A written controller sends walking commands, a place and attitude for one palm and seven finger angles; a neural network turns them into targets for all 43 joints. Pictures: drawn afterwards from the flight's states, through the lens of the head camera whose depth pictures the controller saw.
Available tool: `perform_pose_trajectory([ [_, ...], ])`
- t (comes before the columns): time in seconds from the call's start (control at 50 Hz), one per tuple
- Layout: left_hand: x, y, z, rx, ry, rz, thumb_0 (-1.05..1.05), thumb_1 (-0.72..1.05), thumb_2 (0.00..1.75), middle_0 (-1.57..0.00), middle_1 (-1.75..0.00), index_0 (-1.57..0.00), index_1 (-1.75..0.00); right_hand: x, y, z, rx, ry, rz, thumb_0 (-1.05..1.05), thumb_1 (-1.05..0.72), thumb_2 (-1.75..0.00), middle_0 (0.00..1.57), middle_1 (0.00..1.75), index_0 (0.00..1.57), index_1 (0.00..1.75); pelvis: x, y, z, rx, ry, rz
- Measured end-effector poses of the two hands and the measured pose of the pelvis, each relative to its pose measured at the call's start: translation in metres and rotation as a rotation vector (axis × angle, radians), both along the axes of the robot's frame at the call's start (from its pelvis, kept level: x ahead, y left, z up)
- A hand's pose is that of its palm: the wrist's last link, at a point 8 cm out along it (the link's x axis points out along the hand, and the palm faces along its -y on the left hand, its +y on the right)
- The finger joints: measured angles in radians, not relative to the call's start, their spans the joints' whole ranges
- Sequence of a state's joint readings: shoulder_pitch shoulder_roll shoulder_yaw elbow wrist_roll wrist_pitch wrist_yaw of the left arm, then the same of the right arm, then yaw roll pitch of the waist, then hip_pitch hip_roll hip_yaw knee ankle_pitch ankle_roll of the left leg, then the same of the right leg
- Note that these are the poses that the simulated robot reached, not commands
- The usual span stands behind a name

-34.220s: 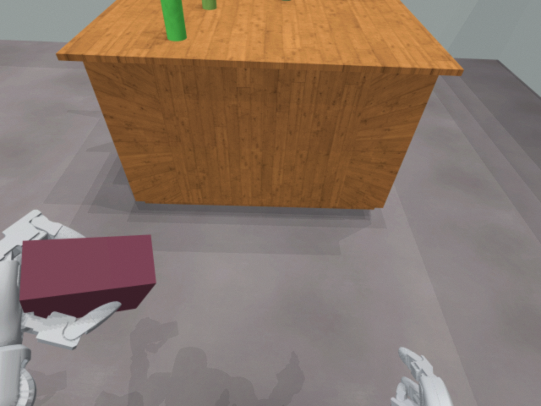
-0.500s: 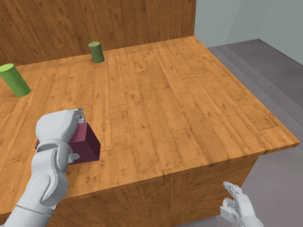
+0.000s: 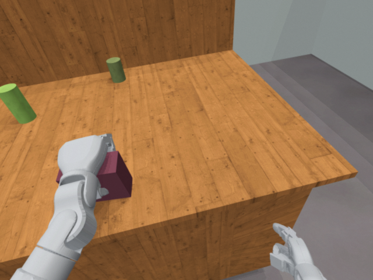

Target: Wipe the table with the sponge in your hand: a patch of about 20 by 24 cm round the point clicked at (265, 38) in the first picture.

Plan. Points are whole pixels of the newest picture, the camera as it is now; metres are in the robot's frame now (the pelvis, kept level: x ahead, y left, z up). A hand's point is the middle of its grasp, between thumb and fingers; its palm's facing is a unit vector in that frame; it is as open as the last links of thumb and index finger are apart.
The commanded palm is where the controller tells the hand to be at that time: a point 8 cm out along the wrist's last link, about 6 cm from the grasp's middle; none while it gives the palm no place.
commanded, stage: slide across to the third lane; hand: left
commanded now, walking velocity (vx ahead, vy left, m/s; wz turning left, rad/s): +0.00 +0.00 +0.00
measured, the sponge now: (101, 183) +0.28 +0.25 +0.07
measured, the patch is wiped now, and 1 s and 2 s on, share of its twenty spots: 0.95 0.95 1.00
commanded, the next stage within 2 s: wipe forward along the third lane in 0.68 s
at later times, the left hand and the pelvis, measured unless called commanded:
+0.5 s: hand (99, 167) +0.29 +0.24 +0.12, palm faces +0.07 -0.04 -1.00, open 9.6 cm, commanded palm +0.26 +0.22 +0.16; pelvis +0.00 -0.01 +0.00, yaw +0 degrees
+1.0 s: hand (100, 165) +0.30 +0.24 +0.12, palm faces +0.03 -0.05 -1.00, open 9.6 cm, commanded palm +0.28 +0.23 +0.15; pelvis -0.01 -0.01 +0.00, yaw +1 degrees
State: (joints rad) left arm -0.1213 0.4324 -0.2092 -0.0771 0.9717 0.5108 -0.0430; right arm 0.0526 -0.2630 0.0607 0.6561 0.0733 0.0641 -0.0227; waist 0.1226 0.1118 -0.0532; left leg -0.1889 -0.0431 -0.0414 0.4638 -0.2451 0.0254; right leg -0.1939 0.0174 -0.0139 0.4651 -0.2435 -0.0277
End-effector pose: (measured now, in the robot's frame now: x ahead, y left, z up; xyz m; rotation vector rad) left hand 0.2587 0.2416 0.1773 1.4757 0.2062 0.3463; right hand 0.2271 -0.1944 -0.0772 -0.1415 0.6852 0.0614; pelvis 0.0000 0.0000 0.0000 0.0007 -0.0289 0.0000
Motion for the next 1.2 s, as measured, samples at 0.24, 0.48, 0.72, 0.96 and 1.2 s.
perform_pose_trajectory([
  [0.24, 0.006, -0.002, -0.001, 0.007, 0.028, 0.014, 0.01, -0.50, 1.06, -0.72, -1.42, -0.81, -1.38, -0.004, -0.010, 0.002, -0.015, -0.008, -0.017, 0.02, -0.91, -0.90, 0.20, 0.30, 0.20, 0.30, -0.005, -0.006, 0.000, 0.003, -0.002, 0.003],
  [0.48, 0.007, -0.004, -0.001, 0.013, 0.035, 0.019, 0.01, -0.50, 1.06, -0.72, -1.42, -0.81, -1.38, -0.012, -0.021, -0.003, -0.018, 0.006, -0.035, 0.02, -0.91, -0.90, 0.20, 0.30, 0.20, 0.30, -0.005, -0.011, 0.000, 0.003, -0.004, 0.003],
  [0.72, 0.007, -0.004, -0.001, 0.010, 0.035, 0.018, 0.00, -0.50, 1.06, -0.72, -1.43, -0.81, -1.39, -0.012, -0.027, -0.003, -0.025, 0.006, -0.048, 0.02, -0.91, -0.90, 0.20, 0.30, 0.20, 0.30, -0.004, -0.014, 0.000, 0.005, -0.004, -0.001],
  [0.96, 0.013, -0.003, -0.002, 0.003, 0.058, 0.022, 0.00, -0.51, 1.07, -0.74, -1.41, -0.82, -1.37, -0.011, -0.025, -0.002, -0.033, 0.009, -0.044, 0.02, -0.91, -0.90, 0.20, 0.30, 0.20, 0.30, -0.007, -0.014, 0.000, 0.004, -0.002, 0.008],
  [1.2, 0.037, -0.003, 0.000, 0.031, 0.132, 0.010, 0.00, -0.57, 1.08, -0.82, -1.33, -0.87, -1.33, -0.043, -0.038, -0.016, -0.057, 0.066, -0.077, 0.01, -0.91, -0.90, 0.20, 0.30, 0.20, 0.30, -0.021, -0.021, -0.002, 0.006, 0.018, 0.015],
])
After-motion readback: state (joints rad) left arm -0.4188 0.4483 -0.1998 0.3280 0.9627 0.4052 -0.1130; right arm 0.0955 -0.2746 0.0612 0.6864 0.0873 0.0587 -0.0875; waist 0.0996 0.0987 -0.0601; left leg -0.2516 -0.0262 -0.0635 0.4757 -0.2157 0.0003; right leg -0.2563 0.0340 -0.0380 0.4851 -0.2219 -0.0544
